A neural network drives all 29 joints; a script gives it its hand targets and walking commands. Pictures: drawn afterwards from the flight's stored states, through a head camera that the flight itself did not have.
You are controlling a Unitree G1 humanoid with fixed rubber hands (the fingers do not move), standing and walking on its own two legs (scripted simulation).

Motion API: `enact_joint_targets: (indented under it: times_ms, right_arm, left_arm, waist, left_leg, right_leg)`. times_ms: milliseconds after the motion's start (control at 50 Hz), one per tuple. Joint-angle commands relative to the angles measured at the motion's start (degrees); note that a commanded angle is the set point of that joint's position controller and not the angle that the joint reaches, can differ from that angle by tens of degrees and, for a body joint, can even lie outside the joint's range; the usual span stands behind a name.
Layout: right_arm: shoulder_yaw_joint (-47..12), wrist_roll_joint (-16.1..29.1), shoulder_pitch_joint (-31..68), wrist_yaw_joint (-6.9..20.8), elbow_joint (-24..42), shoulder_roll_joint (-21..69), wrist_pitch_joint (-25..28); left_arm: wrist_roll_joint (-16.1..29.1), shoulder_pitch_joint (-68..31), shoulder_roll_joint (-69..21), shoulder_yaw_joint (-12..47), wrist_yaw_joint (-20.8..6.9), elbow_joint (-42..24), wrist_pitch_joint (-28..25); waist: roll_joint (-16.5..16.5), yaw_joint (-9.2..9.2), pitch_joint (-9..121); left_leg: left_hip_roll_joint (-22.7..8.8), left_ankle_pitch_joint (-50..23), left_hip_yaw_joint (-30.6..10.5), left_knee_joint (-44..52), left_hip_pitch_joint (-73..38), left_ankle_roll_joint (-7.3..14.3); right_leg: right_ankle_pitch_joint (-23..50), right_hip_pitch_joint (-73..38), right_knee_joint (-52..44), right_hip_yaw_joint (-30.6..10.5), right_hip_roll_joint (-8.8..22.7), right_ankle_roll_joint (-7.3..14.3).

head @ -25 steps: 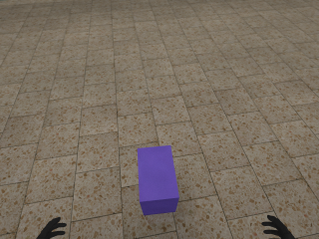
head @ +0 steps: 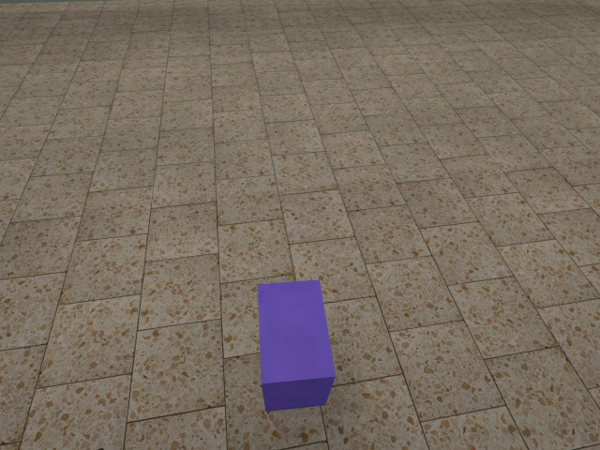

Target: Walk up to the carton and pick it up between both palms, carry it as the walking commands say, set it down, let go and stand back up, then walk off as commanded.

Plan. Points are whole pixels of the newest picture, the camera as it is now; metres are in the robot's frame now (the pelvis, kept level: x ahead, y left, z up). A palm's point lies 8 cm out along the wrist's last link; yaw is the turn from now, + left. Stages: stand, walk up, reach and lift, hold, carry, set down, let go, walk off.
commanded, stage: walk up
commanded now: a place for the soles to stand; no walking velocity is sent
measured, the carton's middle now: (292, 346) +0.49 +0.00 -0.63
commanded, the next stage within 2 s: none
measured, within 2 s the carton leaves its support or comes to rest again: neither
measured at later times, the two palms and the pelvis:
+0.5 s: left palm out of the picture +0.12 +0.32 -0.13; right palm (515, 448) +0.14 -0.30 -0.11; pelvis +0.05 +0.01 -0.01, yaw +3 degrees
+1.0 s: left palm out of the picture +0.12 +0.30 -0.13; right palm (501, 396) +0.21 -0.32 -0.13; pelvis +0.07 -0.02 -0.03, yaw +10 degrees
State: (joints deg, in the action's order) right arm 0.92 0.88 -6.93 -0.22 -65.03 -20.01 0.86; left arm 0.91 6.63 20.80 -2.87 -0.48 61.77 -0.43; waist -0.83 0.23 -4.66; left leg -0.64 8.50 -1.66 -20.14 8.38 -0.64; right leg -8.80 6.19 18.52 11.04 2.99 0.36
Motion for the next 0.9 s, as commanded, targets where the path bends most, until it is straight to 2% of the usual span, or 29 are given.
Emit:
enact_joint_targets:
  times_ms: [0, 20, 40, 60, 120, 160, 200, 260, 300, 320, 340, 360, 380, 400, 440, 460, 540, 620, 660, 680, 700, 720, 740, 780, 800, 820, 840, 860, 880]
  right_arm:
    - [2.36, -0.25, 2.31, -0.78, 3.89, -12.55, 1.15]
    - [2.28, -0.76, 2.34, -0.56, 4.02, -12.39, 1.17]
    - [2.42, -0.37, 3.25, -0.76, 4.37, -12.5, 1.31]
    - [2.38, -0.12, 2.89, -0.77, 4.36, -12.33, 1.4]
    - [1.86, 0.14, 2.97, -0.63, 4.41, -11.84, 1.35]
    - [3.05, -1.22, 0.47, -0.75, 6.9, -12.78, 0.72]
    - [3.54, -1.59, 0.89, -0.82, 8.09, -12.77, 0.15]
    - [3.59, -1.41, -0.74, -0.61, 9.99, -11.85, 0.03]
    - [3.64, -2.02, -2.02, -0.9, 10.69, -11.32, 0.42]
    - [4.09, -1.8, -2.69, -0.94, 10.79, -12.79, 0.6]
    - [4.23, -2.01, -3.74, -1.09, 11.4, -14.67, 0.81]
    - [4.07, -1.35, -2.62, -1.25, 11.98, -15.21, 0.86]
    - [4.7, -1.28, -2.41, -1.4, 12.75, -16.33, 0.91]
    - [4.75, -1.38, -3.33, -1.34, 13.43, -15.39, 0.96]
    - [5.21, -1.23, -4.69, -1.96, 14.26, -16.24, 1.03]
    - [5.19, -1.0, -4.73, -2.3, 14.5, -16.7, 0.99]
    - [5.21, -0.99, -6.62, -2.93, 15.96, -16.22, 0.59]
    - [5.11, -0.84, -5.23, -3.01, 17.58, -15.75, 0.17]
    - [4.86, -1.16, -5.34, -3.08, 18.15, -15.71, 0.11]
    - [4.32, -1.18, -4.07, -3.0, 18.48, -14.34, -0.06]
    - [4.37, -1.44, -4.72, -3.02, 18.76, -14.47, -0.24]
    - [3.88, -1.85, -3.69, -2.85, 18.69, -12.47, -0.59]
    - [3.54, -1.47, -3.83, -2.93, 19.01, -12.43, -0.46]
    - [3.74, -1.91, -5.04, -2.66, 18.26, -13.02, -0.59]
    - [3.86, -2.45, -5.12, -2.41, 18.34, -13.69, -0.34]
    - [4.37, -2.39, -5.12, -2.31, 18.26, -15.22, -0.2]
    - [5.47, -2.17, -7.05, -2.31, 17.91, -18.33, 0.12]
    - [5.2, -1.25, -8.75, -2.76, 17.57, -19.25, 0.23]
    - [5.12, -1.25, -9.38, -2.76, 17.94, -18.92, 0.11]
  left_arm:
    - [-0.26, -3.22, 10.97, -1.72, 0.54, -3.46, -1.59]
    - [-0.26, -2.43, 10.67, -1.47, 0.53, -3.58, -1.58]
    - [-0.14, -1.88, 11.11, -1.72, 0.58, -3.19, -1.61]
    - [-0.16, -2.24, 11.58, -1.95, 0.48, -2.93, -1.5]
    - [-0.48, -1.72, 10.89, -1.66, 0.57, -2.41, -1.57]
    - [-1.47, -0.73, 11.49, -3.39, 0.34, -5.76, -1.45]
    - [-1.96, -0.18, 12.38, -3.72, 0.19, -6.57, -0.9]
    - [-2.39, -1.82, 12.72, -4.14, 0.14, -8.84, -0.43]
    - [-2.63, -2.17, 12.78, -4.18, -0.09, -10.0, -0.23]
    - [-2.62, -2.35, 12.5, -4.51, -0.35, -11.03, 0.01]
    - [-1.69, -1.64, 11.21, -4.11, -0.64, -11.99, 0.31]
    - [-1.44, -0.55, 10.58, -3.86, -0.34, -12.74, 0.52]
    - [-1.24, 0.96, 10.62, -3.75, -0.42, -12.28, 0.65]
    - [-1.81, 1.24, 11.79, -4.28, -0.34, -12.68, 0.55]
    - [-1.73, 0.88, 12.99, -4.34, -0.04, -13.04, 0.69]
    - [-1.6, 2.25, 12.03, -4.18, 0.06, -13.17, 0.55]
    - [-1.79, 1.56, 12.76, -4.46, 0.24, -14.08, 0.74]
    - [-1.9, 2.73, 13.39, -4.65, 0.2, -14.76, 1.25]
    - [-1.71, 3.8, 14.16, -4.83, 0.27, -14.83, 1.5]
    - [-1.93, 3.94, 14.26, -4.77, 0.32, -14.92, 1.33]
    - [-1.64, 5.77, 15.2, -4.92, 0.45, -15.06, 1.76]
    - [-2.01, 4.66, 14.67, -5.06, 0.32, -15.69, 1.69]
    - [-2.45, 4.56, 15.1, -4.68, 0.33, -15.62, 1.85]
    - [-2.41, 2.74, 13.84, -4.3, 0.09, -17.02, 1.91]
    - [-2.35, 2.66, 14.26, -4.14, -0.08, -17.6, 1.93]
    - [-2.13, 1.84, 12.93, -3.34, -0.24, -17.68, 2.0]
    - [-2.15, 1.25, 11.92, -2.95, -0.25, -19.05, 1.68]
    - [-2.18, -0.68, 10.23, -2.58, -0.4, -19.99, 1.96]
    - [-2.11, -1.86, 10.72, -3.5, -0.14, -20.64, 2.63]
  waist:
    - [2.04, -0.41, 3.92]
    - [1.54, 0.14, 4.69]
    - [4.5, -0.59, 2.59]
    - [2.9, 0.32, 5.13]
    - [0.8, -0.55, 4.5]
    - [0.49, -0.22, 4.47]
    - [-2.61, 0.4, 2.22]
    - [-4.73, 0.25, 0.72]
    - [-3.06, -1.0, 0.94]
    - [-2.09, -0.6, -0.82]
    - [3.57, -0.39, 1.09]
    - [6.1, 0.77, 1.91]
    - [7.27, 0.99, 3.81]
    - [6.21, 0.78, 4.45]
    - [6.39, 0.73, 4.08]
    - [8.49, 0.49, 7.67]
    - [7.53, 0.0, 7.81]
    - [5.28, 0.61, 8.23]
    - [3.08, 1.77, 8.18]
    - [-1.39, 2.49, 9.08]
    - [-3.26, 2.93, 8.3]
    - [-6.09, 3.45, 4.17]
    - [-7.37, 3.1, 2.68]
    - [-9.39, 2.58, -0.28]
    - [-7.21, 2.05, -0.22]
    - [-5.92, 1.24, 1.1]
    - [1.23, -0.49, 4.11]
    - [7.56, -2.38, 5.89]
    - [9.75, -2.48, 3.63]
  left_leg:
    - [-6.33, 0.97, -6.46, 5.4, 5.81, 2.56]
    - [-6.49, -0.28, -5.9, 5.56, 4.99, 2.3]
    - [-6.61, -1.22, -5.05, 4.73, 3.96, 2.34]
    - [-6.62, -2.92, -5.73, 5.03, 3.32, 2.46]
    - [-6.69, -5.9, -6.31, 4.5, 2.77, 2.75]
    - [-4.25, 2.72, -5.73, 0.22, 7.1, 3.86]
    - [-2.38, 6.41, -1.97, -2.42, 9.3, 3.46]
    - [-1.06, 6.33, -0.36, -10.14, 10.59, 2.76]
    - [-1.74, 3.44, -1.98, -4.06, 9.71, 3.46]
    - [-3.13, -5.24, -5.5, -2.28, 10.24, 3.64]
    - [-5.79, -11.52, -10.11, -1.8, 9.16, 4.48]
    - [-6.84, -14.39, -13.51, -2.09, 8.94, 6.28]
    - [-7.89, -12.93, -14.59, -2.33, 6.8, 7.07]
    - [-9.4, -19.97, -18.35, -3.04, 5.96, 8.13]
    - [-8.86, -26.25, -16.59, -5.48, 5.13, 7.82]
    - [-8.0, -26.19, -15.62, -6.82, 2.71, 7.53]
    - [-6.7, -28.09, -14.86, -9.17, 3.25, 5.71]
    - [-5.13, -24.67, -11.04, -11.74, 5.79, 6.02]
    - [-3.37, -23.71, -9.38, -15.18, 9.86, 4.49]
    - [-2.09, -20.74, -6.27, -18.14, 10.66, 3.53]
    - [-0.55, -12.24, -2.1, -19.77, 12.26, 2.33]
    - [0.6, 5.03, -0.17, -18.66, 16.57, 2.34]
    - [0.13, 15.98, 0.79, -18.22, 17.71, 2.23]
    - [-0.14, 14.12, 0.08, -15.5, 16.76, 2.41]
    - [0.36, 6.84, -0.66, -9.97, 11.63, 2.49]
    - [-0.92, -9.62, -2.38, -8.67, 4.84, 3.03]
    - [-3.99, -21.29, -7.03, -9.17, -3.14, 4.82]
    - [-10.66, -23.36, -18.94, -6.77, -2.25, 10.98]
    - [-15.49, -25.48, -29.34, -5.04, -1.16, 16.92]
  right_leg:
    - [-7.45, -4.35, -5.73, -9.05, 6.88, 1.52]
    - [-7.44, -4.76, -5.36, -9.0, 7.21, 1.43]
    - [-4.99, -2.67, -5.93, -9.39, 7.29, 1.24]
    - [-4.28, -4.76, -4.86, -8.04, 7.08, 1.04]
    - [-2.55, -4.42, -5.52, -7.95, 7.02, 0.61]
    - [-14.45, -3.95, -3.14, -6.31, 5.87, 2.21]
    - [-20.41, -2.6, -5.24, -8.43, 8.12, 3.72]
    - [-17.53, -0.77, -5.58, -8.95, 12.28, 6.61]
    - [-9.3, -2.36, 0.0, -5.85, 11.56, 4.87]
    - [-4.92, -2.05, 4.28, -3.32, 8.19, 3.78]
    - [-4.41, -2.47, 8.1, -2.68, 5.7, 2.34]
    - [-4.97, -2.44, 8.73, -3.47, 3.9, 1.95]
    - [-7.31, -1.76, 8.34, -3.86, 3.54, 1.61]
    - [-5.06, -1.73, 9.56, -4.32, 3.26, 1.4]
    - [-0.54, -2.36, 10.09, -4.89, 3.54, 2.19]
    - [0.52, -3.51, 9.47, -6.23, 3.81, 2.66]
    - [1.97, -4.54, 10.0, -5.53, 4.26, 3.26]
    - [6.8, -6.71, 11.54, -5.63, 6.33, 4.34]
    - [10.71, -10.55, 10.69, -6.37, 8.62, 6.09]
    - [13.61, -12.33, 9.59, -6.5, 10.63, 7.56]
    - [17.41, -12.17, 9.05, -8.24, 14.78, 8.93]
    - [20.11, -12.61, 8.68, -8.14, 16.86, 10.85]
    - [23.24, -11.88, 8.19, -8.03, 18.32, 11.32]
    - [24.73, -8.57, 10.82, -4.92, 16.8, 9.28]
    - [20.28, -5.13, 12.11, -2.54, 14.26, 6.59]
    - [15.39, 0.18, 14.56, -1.83, 11.26, 4.14]
    - [13.15, 5.63, 21.12, -0.32, 7.93, 2.11]
    - [-6.66, 7.78, 27.94, -2.26, 1.21, 1.15]
    - [-26.38, 11.65, 31.77, -7.15, -1.01, 1.04]
